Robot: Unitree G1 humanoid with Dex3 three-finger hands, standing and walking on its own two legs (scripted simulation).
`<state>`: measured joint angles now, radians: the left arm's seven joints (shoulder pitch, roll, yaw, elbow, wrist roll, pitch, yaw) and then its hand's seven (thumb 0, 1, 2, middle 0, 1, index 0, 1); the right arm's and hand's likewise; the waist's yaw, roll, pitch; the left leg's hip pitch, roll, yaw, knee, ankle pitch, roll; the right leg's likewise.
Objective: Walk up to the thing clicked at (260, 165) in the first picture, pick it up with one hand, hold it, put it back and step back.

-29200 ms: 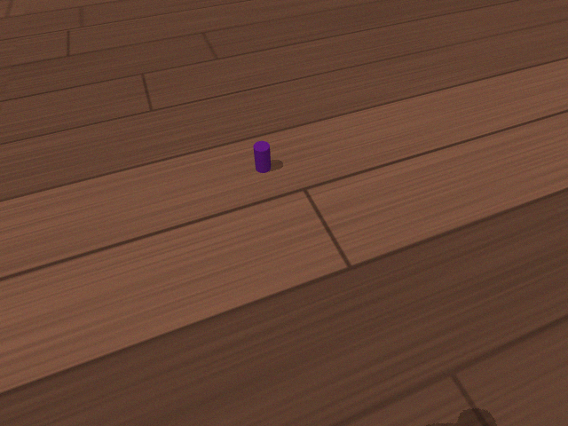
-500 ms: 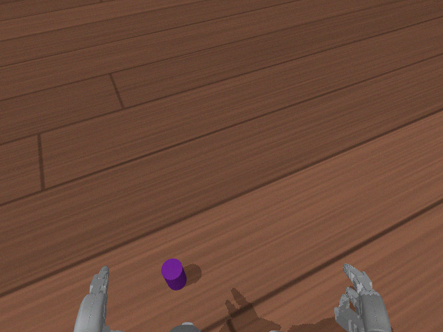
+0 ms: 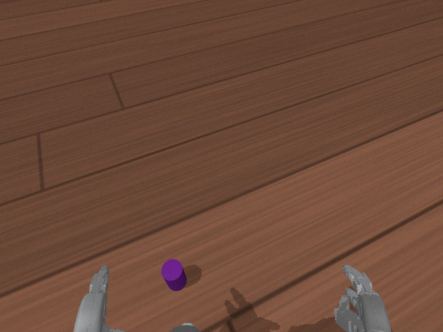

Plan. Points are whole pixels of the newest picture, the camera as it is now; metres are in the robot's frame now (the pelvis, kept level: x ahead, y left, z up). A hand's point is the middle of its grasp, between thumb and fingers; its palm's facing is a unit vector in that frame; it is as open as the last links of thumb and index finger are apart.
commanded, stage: stand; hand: left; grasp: from the side
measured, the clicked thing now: (174, 275) +0.42 +0.21 -0.65
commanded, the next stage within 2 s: none
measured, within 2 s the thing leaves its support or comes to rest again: neither
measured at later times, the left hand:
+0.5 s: hand out of the picture +0.13 +0.21 -0.10, palm faces -0.03 -0.94 -0.33, open 8.5 cm
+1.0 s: hand out of the picture +0.04 +0.25 -0.10, palm faces -0.01 -0.94 -0.34, open 7.4 cm
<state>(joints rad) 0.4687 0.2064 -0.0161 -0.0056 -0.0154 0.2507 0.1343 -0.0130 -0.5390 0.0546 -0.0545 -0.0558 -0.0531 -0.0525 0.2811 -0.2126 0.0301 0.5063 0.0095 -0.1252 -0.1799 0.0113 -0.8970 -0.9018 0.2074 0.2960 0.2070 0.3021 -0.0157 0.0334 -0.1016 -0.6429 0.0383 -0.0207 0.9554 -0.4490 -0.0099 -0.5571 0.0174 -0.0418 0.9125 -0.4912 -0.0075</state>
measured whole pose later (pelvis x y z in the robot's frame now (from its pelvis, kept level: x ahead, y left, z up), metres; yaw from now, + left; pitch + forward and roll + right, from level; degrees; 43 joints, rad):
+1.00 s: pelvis -0.02 +0.01 +0.06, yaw -1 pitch -4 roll +0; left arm 0.18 0.31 0.00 1.07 0.02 -0.01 0.02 0.00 0.90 0.90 -0.20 -0.30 -0.20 -0.30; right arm 0.15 -0.30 -0.01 1.10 -0.03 -0.01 0.00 0.01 -0.90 -0.90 0.21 0.30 0.21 0.30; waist 0.01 0.01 0.06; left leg -0.17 0.00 0.03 0.41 -0.17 0.01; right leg -0.13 -0.02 0.00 0.42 -0.23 0.02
